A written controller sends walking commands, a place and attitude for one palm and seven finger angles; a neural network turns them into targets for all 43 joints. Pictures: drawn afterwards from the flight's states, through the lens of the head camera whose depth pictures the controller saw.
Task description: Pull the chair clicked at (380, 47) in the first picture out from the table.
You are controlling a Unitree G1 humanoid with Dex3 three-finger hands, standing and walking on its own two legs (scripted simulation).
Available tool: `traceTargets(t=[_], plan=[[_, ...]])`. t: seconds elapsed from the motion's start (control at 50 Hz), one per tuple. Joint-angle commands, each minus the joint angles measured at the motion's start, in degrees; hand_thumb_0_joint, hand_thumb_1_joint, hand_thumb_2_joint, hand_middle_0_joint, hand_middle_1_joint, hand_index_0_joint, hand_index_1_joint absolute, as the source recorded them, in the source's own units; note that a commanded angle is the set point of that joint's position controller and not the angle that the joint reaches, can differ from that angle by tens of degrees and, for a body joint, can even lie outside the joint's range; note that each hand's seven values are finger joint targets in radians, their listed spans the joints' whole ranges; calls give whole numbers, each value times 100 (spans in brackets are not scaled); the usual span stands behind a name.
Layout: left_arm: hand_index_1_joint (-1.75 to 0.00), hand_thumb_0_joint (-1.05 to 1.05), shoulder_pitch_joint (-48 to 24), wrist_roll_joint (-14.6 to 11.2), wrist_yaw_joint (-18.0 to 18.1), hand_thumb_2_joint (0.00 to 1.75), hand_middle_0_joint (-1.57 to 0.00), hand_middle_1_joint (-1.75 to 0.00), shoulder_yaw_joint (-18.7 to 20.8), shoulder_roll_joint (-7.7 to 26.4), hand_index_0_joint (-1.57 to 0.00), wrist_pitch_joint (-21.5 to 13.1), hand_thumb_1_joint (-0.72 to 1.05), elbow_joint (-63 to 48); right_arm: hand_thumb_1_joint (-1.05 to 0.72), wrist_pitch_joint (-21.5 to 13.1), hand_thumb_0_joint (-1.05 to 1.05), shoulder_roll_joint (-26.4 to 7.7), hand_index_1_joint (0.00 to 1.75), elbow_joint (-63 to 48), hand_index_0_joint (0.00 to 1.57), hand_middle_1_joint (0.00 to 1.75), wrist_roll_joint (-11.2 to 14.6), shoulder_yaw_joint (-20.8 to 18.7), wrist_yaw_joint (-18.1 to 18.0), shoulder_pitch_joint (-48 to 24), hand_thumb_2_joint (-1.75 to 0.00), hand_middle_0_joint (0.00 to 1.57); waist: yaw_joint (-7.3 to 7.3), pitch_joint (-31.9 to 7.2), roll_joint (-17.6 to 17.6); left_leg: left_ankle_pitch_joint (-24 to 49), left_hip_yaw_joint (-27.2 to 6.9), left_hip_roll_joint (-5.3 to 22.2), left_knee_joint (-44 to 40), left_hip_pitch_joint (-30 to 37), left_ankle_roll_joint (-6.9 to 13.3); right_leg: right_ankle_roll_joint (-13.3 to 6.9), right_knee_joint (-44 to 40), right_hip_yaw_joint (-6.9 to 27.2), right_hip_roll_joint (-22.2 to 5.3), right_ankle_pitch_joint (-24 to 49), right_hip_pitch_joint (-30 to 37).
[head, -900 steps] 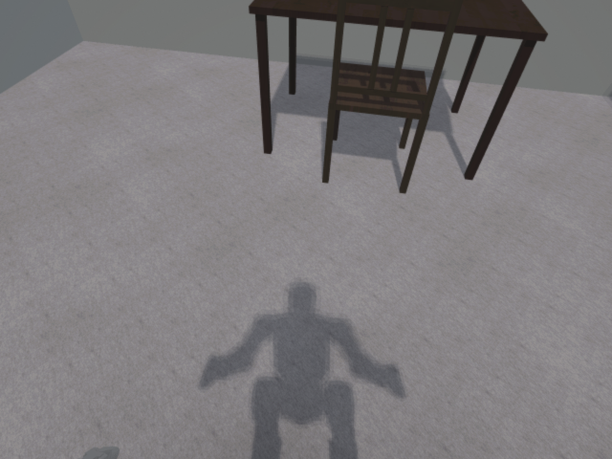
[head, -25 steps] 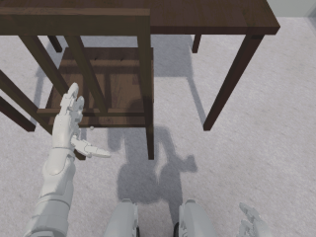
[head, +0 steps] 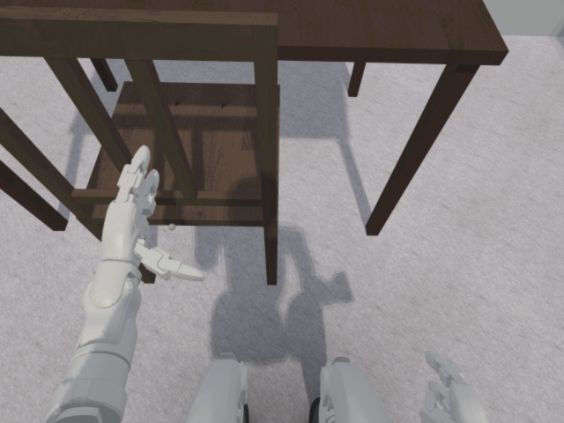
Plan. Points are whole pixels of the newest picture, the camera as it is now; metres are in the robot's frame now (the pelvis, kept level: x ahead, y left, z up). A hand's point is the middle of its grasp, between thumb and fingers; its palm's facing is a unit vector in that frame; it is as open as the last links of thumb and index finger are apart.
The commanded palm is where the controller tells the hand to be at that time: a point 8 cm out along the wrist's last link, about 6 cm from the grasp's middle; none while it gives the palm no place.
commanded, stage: push the fingers through the gap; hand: left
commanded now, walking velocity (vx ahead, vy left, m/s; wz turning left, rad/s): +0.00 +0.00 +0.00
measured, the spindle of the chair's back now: (111, 140) +0.51 +0.29 +0.04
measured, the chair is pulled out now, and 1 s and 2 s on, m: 0.00 0.00 0.00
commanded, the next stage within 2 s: hook a spindle and tug to test in 1.50 s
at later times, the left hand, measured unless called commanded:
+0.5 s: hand (176, 194) +0.42 +0.17 +0.03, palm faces +0.03 -1.00 -0.05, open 16.9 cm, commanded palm +0.40 +0.22 +0.03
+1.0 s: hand (180, 167) +0.47 +0.17 +0.03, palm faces +0.04 -1.00 -0.05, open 16.9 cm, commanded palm +0.45 +0.22 +0.03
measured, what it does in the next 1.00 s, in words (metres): stands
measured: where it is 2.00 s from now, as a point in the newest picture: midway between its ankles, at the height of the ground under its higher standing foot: outside the picture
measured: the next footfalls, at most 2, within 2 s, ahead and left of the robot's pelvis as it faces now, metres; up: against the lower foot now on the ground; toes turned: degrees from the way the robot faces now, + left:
none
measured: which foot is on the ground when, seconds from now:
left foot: down 0.00-1.00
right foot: down 0.00-1.00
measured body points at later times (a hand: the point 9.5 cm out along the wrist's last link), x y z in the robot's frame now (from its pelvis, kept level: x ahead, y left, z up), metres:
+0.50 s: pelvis +0.00 +0.00 +0.00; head +0.12 +0.01 +0.43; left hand +0.42 +0.22 +0.04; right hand +0.10 -0.26 -0.12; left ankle +0.04 +0.12 -0.61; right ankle +0.04 -0.11 -0.61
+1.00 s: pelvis -0.01 +0.00 -0.01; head +0.13 +0.01 +0.42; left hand +0.46 +0.23 +0.04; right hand +0.06 -0.27 -0.13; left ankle +0.04 +0.12 -0.61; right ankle +0.04 -0.11 -0.61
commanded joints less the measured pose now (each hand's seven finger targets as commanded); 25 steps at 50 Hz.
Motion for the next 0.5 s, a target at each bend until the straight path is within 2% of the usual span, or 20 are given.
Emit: traceTargets(t=[0.0,0.04,0.06,0.1,0.12,0.18,0.2,0.22,0.28,0.3,0.34,0.38,0.42,0.44,0.48], plan=[[-8,0,-2268,-12,70,30,-6,-8,268,938,-6,-467,-50,-1022,-90,-269,0,-836,30,-514,20,30,5,-298,-120,195,-90,20,-205,-2110,86,808,-112,-286,-955,1190,104,15,-1115,367,187,842,1166],[-8,0,-2213,-10,70,30,-6,-8,455,1107,-6,-470,-50,-868,-90,-268,0,-847,30,-510,20,30,-6,-297,-117,221,-90,20,-123,-2304,67,920,-99,-298,-957,1189,98,0,-1094,390,190,953,1332],[-8,0,-2269,-1,48,30,-6,-8,340,995,-6,-458,-50,-794,-90,-270,0,-834,30,-516,20,30,-3,-296,-113,214,-90,20,-177,-2281,119,953,-80,-301,-948,1229,102,4,-1106,384,190,1007,1285],[-8,0,-2491,-2,29,30,-6,-8,354,1025,-6,-425,-50,-716,-90,-271,0,-841,30,-473,20,30,-10,-295,-104,290,-90,20,-198,-2461,237,1085,-87,-297,-915,1295,99,4,-1053,373,188,1160,1292],[-8,0,-2480,-4,24,30,-6,-8,506,1188,-6,-413,-50,-654,-90,-253,0,-866,30,-460,20,30,-9,-310,-105,349,-90,20,-166,-2523,139,1188,-107,-285,-926,1304,89,-1,-1033,367,193,1266,1377],[-8,0,-2293,-31,-22,30,-6,-8,658,1287,-6,-337,-50,-446,-90,-217,0,-880,30,-494,20,30,-17,-314,-79,426,-90,20,-109,-2717,27,1440,-67,-300,-904,1238,104,3,-994,385,206,1600,1632],[-8,0,-2292,-54,-37,30,-6,-8,624,1213,-6,-309,-50,-386,-90,-199,0,-856,30,-492,20,30,-7,-304,-64,419,-90,20,-128,-2627,72,1431,-43,-302,-901,1183,99,15,-1012,402,198,1633,1637],[-8,0,-2333,-60,-46,30,-6,-8,694,1295,-6,-307,-50,-352,-90,-177,0,-860,30,-474,20,30,-6,-302,-53,433,-90,20,-102,-2579,102,1387,-40,-301,-917,1150,90,10,-1029,410,195,1590,1647],[-8,0,-2592,-18,-45,30,-6,-8,583,1197,-6,-316,-50,-231,-90,-151,0,-892,30,-452,20,30,-5,-315,-43,490,-90,20,-233,-2430,104,1353,-72,-275,-918,1203,97,8,-1021,343,221,1510,1389],[-8,0,-2733,-4,-31,30,-6,-8,589,1222,-6,-355,-50,-233,-90,-142,0,-898,30,-420,20,30,-6,-327,-42,525,-90,20,-244,-2475,22,1337,-87,-268,-918,1221,94,15,-1018,337,213,1484,1371],[-8,0,-2802,1,-17,30,-6,-8,525,1132,-6,-412,-50,-202,-90,-139,0,-899,30,-400,20,30,-12,-346,-29,555,-90,20,-268,-2510,97,1375,-88,-267,-925,1329,87,11,-1034,328,225,1496,1311],[-8,0,-3023,36,18,30,-6,-8,622,1307,-6,-479,-50,-155,-90,-134,0,-925,30,-361,20,30,-26,-344,-22,604,-90,20,-271,-2481,197,1341,-101,-271,-925,1300,83,-2,-1012,332,233,1439,1277],[-8,0,-3040,83,47,30,-6,-8,591,1251,-6,-530,-50,-46,-90,-108,0,-927,30,-340,20,30,-36,-355,-5,609,-90,20,-263,-2526,200,1328,-122,-267,-939,1382,76,-8,-1009,309,233,1378,1175],[-8,0,-3111,88,63,30,-6,-8,552,1195,-6,-533,-50,17,-90,-97,0,-922,30,-327,20,30,-42,-357,2,627,-90,20,-308,-2491,195,1342,-115,-264,-944,1392,77,-2,-1022,300,231,1401,1159],[-8,0,-3209,122,85,30,-6,-8,657,1334,-6,-529,-50,189,-90,-76,0,-956,30,-311,20,30,-52,-359,9,677,-90,20,-314,-2516,139,1264,-125,-269,-933,1324,88,-4,-1010,301,245,1316,1138]])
